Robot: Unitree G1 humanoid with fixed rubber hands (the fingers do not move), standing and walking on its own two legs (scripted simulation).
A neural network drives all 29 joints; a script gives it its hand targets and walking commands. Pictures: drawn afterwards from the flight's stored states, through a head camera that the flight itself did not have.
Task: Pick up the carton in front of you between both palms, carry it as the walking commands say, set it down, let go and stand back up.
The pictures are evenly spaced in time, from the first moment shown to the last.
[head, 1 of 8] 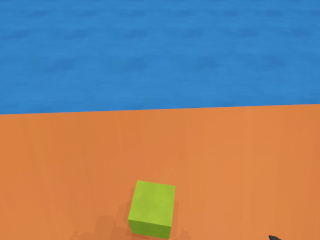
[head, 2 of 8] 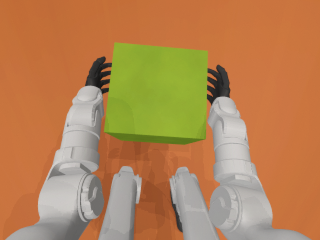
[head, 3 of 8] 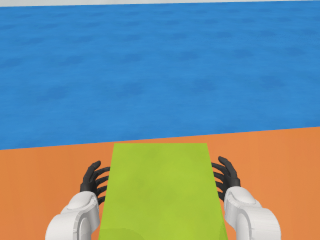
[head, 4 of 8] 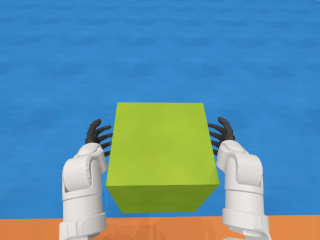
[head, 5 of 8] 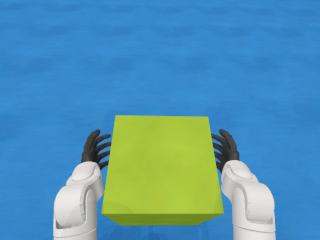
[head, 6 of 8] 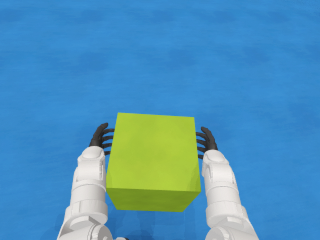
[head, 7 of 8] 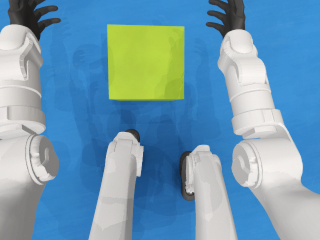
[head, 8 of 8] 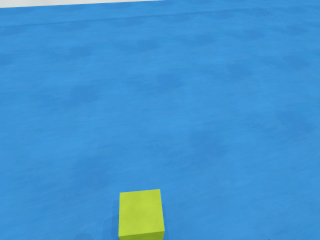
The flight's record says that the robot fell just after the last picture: no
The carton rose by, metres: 0.68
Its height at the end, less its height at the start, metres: -0.06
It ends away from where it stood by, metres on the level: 2.32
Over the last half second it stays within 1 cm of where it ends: yes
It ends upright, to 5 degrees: yes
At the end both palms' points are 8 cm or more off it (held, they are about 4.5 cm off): yes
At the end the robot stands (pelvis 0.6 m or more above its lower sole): yes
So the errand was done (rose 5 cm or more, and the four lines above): yes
